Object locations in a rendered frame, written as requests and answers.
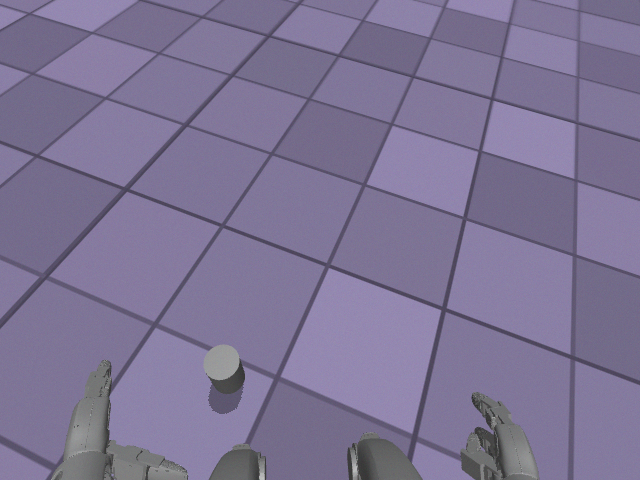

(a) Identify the can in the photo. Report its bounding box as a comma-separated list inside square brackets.
[203, 345, 245, 394]

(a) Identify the left robot hand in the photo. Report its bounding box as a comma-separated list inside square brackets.
[63, 360, 188, 480]

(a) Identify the left robot arm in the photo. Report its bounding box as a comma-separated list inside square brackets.
[51, 452, 114, 480]

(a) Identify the right robot hand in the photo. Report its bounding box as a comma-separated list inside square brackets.
[460, 392, 540, 480]

